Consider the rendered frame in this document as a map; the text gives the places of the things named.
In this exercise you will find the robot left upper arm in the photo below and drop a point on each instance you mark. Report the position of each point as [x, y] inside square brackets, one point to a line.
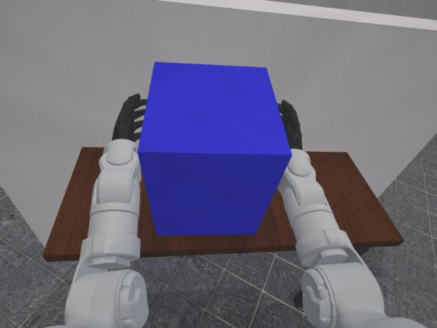
[112, 299]

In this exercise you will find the right robot forearm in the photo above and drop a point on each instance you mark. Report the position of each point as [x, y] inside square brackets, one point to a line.
[319, 239]

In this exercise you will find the left robot forearm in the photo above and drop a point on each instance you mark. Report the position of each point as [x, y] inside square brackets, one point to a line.
[112, 241]

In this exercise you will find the table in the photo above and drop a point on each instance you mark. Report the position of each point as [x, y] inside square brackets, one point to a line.
[356, 210]

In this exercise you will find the robot right hand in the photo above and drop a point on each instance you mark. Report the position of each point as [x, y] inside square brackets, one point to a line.
[291, 125]

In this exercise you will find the carton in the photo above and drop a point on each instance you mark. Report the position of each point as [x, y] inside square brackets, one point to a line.
[213, 148]

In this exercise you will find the robot right upper arm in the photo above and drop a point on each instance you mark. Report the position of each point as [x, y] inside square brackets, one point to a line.
[346, 295]

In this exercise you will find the robot left hand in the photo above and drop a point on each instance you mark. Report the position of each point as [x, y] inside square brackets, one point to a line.
[125, 125]

